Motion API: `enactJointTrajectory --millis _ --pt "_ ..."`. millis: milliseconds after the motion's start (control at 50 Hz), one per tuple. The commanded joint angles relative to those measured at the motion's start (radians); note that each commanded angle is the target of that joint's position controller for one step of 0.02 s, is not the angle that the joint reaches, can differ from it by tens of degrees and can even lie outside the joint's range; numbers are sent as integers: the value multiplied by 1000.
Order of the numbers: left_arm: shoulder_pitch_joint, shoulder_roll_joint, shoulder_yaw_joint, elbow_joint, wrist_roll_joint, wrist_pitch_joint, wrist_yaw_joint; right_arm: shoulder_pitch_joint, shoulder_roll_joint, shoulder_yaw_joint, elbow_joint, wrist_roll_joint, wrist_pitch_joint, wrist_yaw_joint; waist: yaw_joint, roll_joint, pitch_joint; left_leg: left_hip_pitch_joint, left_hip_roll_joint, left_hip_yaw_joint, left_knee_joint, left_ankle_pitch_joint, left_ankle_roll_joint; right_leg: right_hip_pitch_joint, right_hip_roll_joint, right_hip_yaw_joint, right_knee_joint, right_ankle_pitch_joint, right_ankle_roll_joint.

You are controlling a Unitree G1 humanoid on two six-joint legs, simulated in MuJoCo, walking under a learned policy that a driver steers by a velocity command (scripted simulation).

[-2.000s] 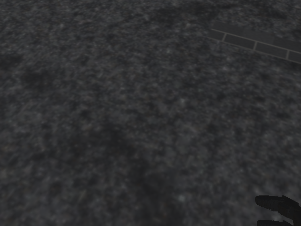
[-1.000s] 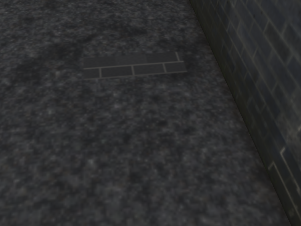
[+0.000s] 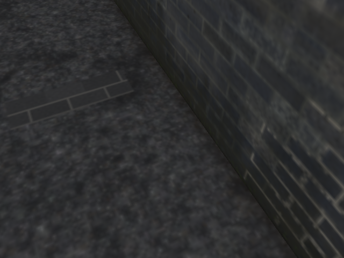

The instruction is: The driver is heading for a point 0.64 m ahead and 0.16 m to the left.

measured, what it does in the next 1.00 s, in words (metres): walks ahead, turning left: right foot, then left foot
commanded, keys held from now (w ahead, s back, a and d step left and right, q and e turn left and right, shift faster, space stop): w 0.14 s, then w+q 0.66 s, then no key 0.20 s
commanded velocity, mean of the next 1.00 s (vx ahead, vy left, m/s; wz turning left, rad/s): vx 0.45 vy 0.00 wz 0.33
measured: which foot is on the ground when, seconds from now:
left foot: down 0.00-0.10, up 0.12-0.62, down 0.64-1.00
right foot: up 0.00-0.08, down 0.10-0.62, up 0.64-1.00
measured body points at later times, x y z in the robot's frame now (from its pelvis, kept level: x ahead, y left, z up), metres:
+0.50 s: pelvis +0.23 -0.02 +0.00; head +0.26 -0.03 +0.45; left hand +0.21 +0.27 -0.11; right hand +0.48 -0.23 -0.08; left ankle +0.40 +0.15 -0.68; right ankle +0.14 -0.14 -0.74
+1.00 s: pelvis +0.50 +0.09 +0.00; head +0.54 +0.12 +0.45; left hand +0.61 +0.40 -0.09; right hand +0.69 -0.15 -0.10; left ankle +0.43 +0.13 -0.74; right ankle +0.74 +0.01 -0.69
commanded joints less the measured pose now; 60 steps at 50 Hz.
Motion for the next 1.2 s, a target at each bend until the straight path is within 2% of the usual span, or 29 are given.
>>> enactJointTrajectory --millis 20,60,80,100,120,140,160,200,220,300,360,520,580,620,640,660,680,700,740,760,820,920,1000,1080,1100,1120,1140,1160,1200 --pt "-110 81 12 -109 -9 -15 -4 -34 -213 -54 -53 14 -19 11 22 157 80 -101 240 -167 -124 74 189 81 25 -15 -115 30 -19" --pt "3 123 31 -76 -10 -8 16 -51 -221 -57 -51 14 -18 15 102 158 37 -108 217 -124 -2 260 155 246 58 -41 -166 20 -43" --pt "139 162 52 -36 -7 -3 32 -40 -186 -46 -48 12 -20 17 165 123 -40 -157 164 -65 184 379 128 425 73 -51 -180 -7 -63" --pt "313 215 69 -5 6 4 49 -46 -131 -24 -71 -5 -26 18 248 20 -166 -323 104 -16 486 272 82 674 -52 94 -177 -100 -107" --pt "383 326 77 7 53 0 46 -7 -15 9 -139 3 -47 14 197 -304 -276 -628 -71 -28 876 -221 10 850 -308 659 -363 -366 -268" --pt "353 244 59 7 48 -12 37 -35 -114 -8 -135 41 -59 14 202 -238 -245 -749 -55 -150 1024 -283 2 792 -338 833 -507 -534 -304" --pt "290 184 44 7 40 -21 34 -95 -171 -23 -157 61 -56 21 183 -194 -124 -828 -1 -125 1054 -218 15 717 -321 654 -469 -483 -285" --pt "182 126 28 2 41 -29 31 -154 -159 -23 -160 19 -41 14 138 -67 -36 -743 77 -92 940 -67 25 517 -231 395 -468 -216 -241" --pt "152 116 22 2 49 -33 34 -151 -146 -23 -160 11 -30 16 114 -68 -23 -684 98 -98 903 -16 20 445 -207 327 -493 -126 -230" --pt "170 140 29 43 49 -64 38 -157 -99 -21 -178 9 10 11 97 -62 6 -696 79 -128 838 116 -6 378 -207 154 -555 53 -232" --pt "197 156 35 77 44 -65 39 -218 -88 -21 -206 -4 8 15 115 -44 33 -764 68 -121 737 253 -22 417 -206 68 -582 87 -219" --pt "249 191 37 140 21 -23 56 -423 -48 -6 -311 8 -3 81 172 -45 99 -741 41 -9 410 319 16 572 -230 -92 -536 167 -156" --pt "226 223 44 141 15 -3 63 -364 -90 -22 -326 0 -2 90 106 -103 24 -579 -28 72 379 156 73 628 -239 -153 -354 662 -124" --pt "211 256 55 125 8 6 72 -96 -166 -72 -264 1 8 75 -38 -88 -128 -221 -118 116 302 157 130 541 -202 -205 26 903 -88" --pt "233 218 40 101 16 -9 70 44 -234 -101 -234 4 23 49 -95 21 -210 81 -28 -66 288 190 178 290 -162 -190 315 579 -45" --pt "341 42 -8 45 41 -42 51 -2 -370 -119 -245 5 25 33 73 295 -290 389 232 -652 225 129 352 -148 57 -92 692 -386 14" --pt "245 130 1 31 6 -82 37 28 -283 -99 -275 7 11 35 -8 189 -433 411 321 -916 52 60 409 -236 73 133 820 -403 6" --pt "142 184 17 5 -28 -91 42 -15 -221 -87 -256 1 -8 34 -13 112 -279 296 284 -744 41 128 356 -289 31 135 796 -301 -5" --pt "122 164 13 13 17 -87 58 -138 -165 -70 -264 5 -18 33 80 4 -125 -9 195 -499 42 353 302 -189 -36 118 610 -169 -8" --pt "141 173 19 20 26 -75 56 -170 -148 -61 -270 -6 -20 31 113 39 -108 -94 170 -450 19 417 298 -118 -53 125 560 -142 -5" --pt "117 140 18 18 36 -43 57 -168 -138 -56 -238 5 -19 14 124 59 -69 -190 133 -343 -18 580 287 -85 -50 82 425 -99 32" --pt "-37 62 -8 -4 41 -42 41 -111 -145 -53 -174 4 9 -27 60 91 -81 -241 30 -164 42 796 179 12 39 15 37 220 49" --pt "-136 72 -2 -16 34 -53 15 -52 -144 -49 -126 3 27 -48 17 109 -86 -153 73 -231 80 668 132 55 78 34 -138 347 17" --pt "-21 117 16 30 61 -72 14 -110 -120 -40 -108 -13 49 -52 106 151 -93 -30 86 -295 247 751 118 143 77 53 -239 246 -55" --pt "39 143 20 51 72 -81 15 -121 -104 -35 -121 -17 49 -51 137 86 -145 -75 32 -265 359 689 92 296 29 79 -277 554 -79" --pt "90 191 24 50 94 -78 18 -69 -77 -22 -134 -24 42 -46 123 -43 -256 -262 -44 -235 571 359 47 591 -137 220 -172 989 -174" --pt "144 122 10 74 86 -57 16 78 -59 -13 -90 -7 43 -43 120 -243 -425 -412 -127 -216 814 -342 -17 797 -348 465 -160 1139 -357" --pt "141 69 -4 63 47 -38 17 54 -150 -32 -88 1 47 -35 136 -126 -435 -436 -86 -258 885 -404 -34 746 -352 536 -198 890 -359" --pt "19 70 -8 56 31 -6 25 -82 -149 -40 -100 13 85 -44 117 -27 -200 -504 -26 -172 911 -303 -76 509 -265 438 -297 459 -291"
